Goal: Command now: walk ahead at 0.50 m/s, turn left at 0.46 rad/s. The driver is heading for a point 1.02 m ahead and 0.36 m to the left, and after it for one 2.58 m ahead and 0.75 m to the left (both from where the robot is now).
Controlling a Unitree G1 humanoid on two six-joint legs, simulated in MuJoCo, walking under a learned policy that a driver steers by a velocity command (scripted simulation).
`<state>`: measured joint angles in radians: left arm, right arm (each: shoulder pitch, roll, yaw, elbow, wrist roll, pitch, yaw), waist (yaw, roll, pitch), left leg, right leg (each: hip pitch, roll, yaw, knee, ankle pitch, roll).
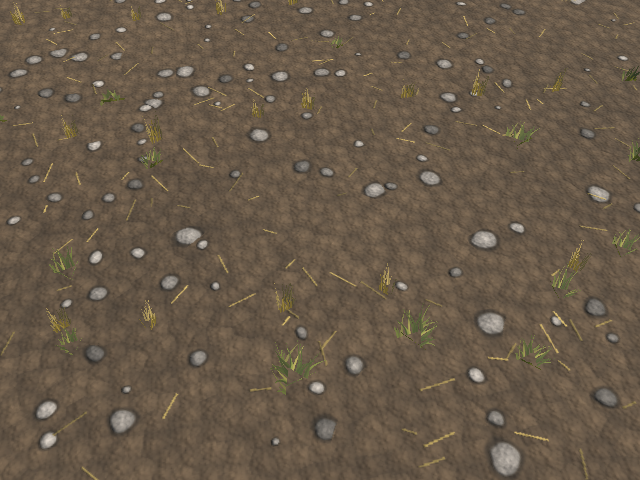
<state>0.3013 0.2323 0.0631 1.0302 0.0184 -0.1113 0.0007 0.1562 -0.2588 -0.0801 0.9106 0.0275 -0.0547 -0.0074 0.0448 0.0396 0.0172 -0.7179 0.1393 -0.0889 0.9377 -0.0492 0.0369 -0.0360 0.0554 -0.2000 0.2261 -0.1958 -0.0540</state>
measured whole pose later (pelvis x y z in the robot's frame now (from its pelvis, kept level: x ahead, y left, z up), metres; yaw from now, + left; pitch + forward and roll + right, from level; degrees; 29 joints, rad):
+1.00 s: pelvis +0.56 +0.13 +0.00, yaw +35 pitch +2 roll -2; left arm 0.29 0.26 0.07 0.85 0.01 -0.11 -0.01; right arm 0.21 -0.31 -0.08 0.67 0.03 -0.02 0.00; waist 0.05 0.05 0.02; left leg -0.68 0.10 -0.07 1.06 -0.23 0.01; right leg -0.14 0.02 -0.13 0.30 -0.20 -0.03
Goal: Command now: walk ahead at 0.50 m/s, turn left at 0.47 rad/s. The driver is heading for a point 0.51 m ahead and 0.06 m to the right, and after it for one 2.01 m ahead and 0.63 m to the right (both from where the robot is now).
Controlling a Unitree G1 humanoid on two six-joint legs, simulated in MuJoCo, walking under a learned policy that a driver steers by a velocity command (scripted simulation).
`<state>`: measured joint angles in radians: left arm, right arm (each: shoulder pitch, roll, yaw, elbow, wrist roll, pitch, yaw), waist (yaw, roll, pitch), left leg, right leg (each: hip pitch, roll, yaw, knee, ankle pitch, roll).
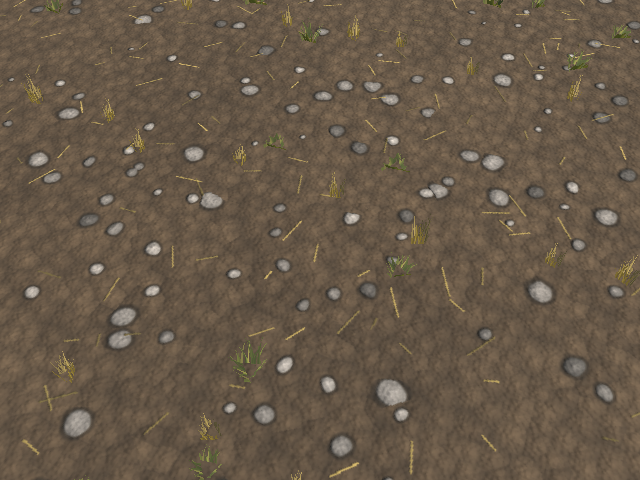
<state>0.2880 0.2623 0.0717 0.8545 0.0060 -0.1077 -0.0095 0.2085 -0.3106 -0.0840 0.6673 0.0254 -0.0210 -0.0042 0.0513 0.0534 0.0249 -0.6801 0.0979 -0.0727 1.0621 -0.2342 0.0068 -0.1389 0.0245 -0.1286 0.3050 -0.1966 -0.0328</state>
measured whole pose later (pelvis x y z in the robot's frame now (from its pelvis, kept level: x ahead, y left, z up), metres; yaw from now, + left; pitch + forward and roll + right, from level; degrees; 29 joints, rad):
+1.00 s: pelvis +0.55 +0.00 +0.00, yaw -16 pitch +2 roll +0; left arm 0.28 0.28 0.07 0.74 -0.01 -0.05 -0.02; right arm 0.15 -0.29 -0.05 0.70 -0.01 -0.11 -0.01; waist 0.03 0.02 0.04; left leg -0.58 0.09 -0.07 1.09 -0.34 -0.02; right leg -0.27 0.11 0.04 0.41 -0.17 -0.11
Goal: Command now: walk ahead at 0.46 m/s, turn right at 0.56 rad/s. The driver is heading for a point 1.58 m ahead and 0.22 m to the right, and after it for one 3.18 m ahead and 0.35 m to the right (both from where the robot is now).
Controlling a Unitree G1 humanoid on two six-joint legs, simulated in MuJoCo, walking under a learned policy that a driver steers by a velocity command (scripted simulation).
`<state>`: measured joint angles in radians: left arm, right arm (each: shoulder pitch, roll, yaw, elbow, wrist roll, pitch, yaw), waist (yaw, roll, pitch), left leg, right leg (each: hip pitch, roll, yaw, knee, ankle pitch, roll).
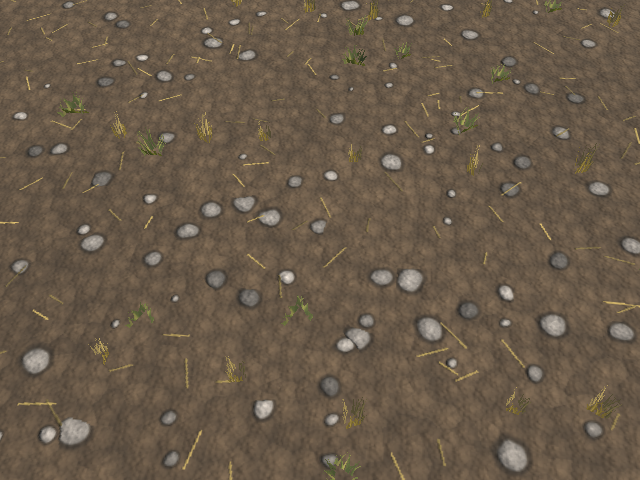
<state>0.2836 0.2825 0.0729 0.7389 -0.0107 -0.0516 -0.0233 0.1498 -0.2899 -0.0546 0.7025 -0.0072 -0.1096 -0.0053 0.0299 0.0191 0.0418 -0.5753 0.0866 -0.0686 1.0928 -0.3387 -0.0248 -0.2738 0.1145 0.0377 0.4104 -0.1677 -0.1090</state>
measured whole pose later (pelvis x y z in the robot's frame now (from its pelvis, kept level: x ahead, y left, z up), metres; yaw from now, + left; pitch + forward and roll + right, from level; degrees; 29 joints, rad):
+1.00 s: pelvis +0.18 +0.01 +0.00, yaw -27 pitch +1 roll +0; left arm 0.14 0.22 0.02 0.68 0.01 0.01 0.01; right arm 0.16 -0.28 -0.06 0.81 0.00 0.03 -0.01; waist -0.01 0.03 0.01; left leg -0.28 0.05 -0.01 0.60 -0.30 -0.07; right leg -0.27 0.05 0.01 0.51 -0.25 -0.05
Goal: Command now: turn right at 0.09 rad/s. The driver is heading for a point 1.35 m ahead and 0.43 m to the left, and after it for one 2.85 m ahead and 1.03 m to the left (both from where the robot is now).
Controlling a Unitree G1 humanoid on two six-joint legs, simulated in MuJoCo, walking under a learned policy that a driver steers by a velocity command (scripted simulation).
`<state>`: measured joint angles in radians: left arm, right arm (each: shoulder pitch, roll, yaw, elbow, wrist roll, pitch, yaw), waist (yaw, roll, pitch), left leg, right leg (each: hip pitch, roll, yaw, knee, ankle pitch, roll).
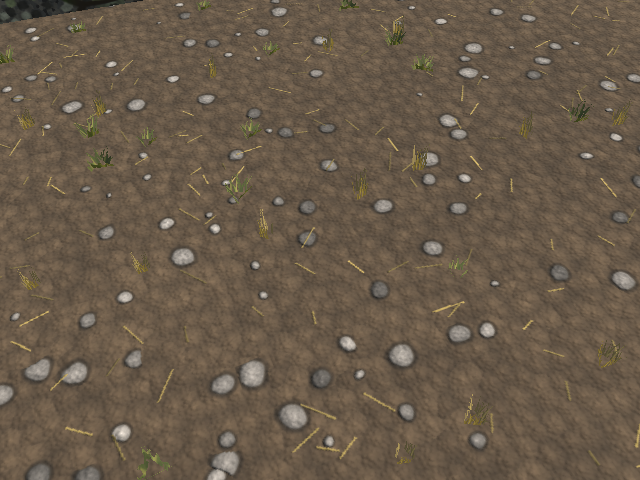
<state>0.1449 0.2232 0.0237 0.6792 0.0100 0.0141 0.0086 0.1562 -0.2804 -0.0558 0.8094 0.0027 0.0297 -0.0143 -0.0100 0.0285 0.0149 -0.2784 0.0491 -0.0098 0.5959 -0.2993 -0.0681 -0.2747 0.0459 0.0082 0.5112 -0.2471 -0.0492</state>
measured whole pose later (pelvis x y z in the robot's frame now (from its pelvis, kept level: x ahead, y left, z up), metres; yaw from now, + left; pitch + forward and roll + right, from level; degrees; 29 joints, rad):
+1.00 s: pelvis +0.27 +0.06 -0.01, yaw +0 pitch +1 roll +0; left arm 0.41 0.25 0.05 0.93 -0.03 -0.07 0.01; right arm 0.03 -0.26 -0.04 0.80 0.01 -0.09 0.04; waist 0.04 -0.01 0.05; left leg -0.46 -0.03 0.05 0.58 -0.15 0.06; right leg -0.18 -0.01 0.07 1.05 -0.46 -0.02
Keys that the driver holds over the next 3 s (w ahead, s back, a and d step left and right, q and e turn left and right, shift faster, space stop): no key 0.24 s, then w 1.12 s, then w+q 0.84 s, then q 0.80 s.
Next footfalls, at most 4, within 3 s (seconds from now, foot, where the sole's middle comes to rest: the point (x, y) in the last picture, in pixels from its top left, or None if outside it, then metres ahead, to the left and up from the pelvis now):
0.02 left None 0.03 0.15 -0.77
0.92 left None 0.41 0.15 -0.77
1.46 right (378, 383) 0.71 -0.08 -0.77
2.00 left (253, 299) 0.95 0.22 -0.77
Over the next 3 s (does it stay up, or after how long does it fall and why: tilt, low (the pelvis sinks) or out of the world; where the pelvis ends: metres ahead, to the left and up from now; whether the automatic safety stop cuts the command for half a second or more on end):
stays up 1.09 0.23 0.00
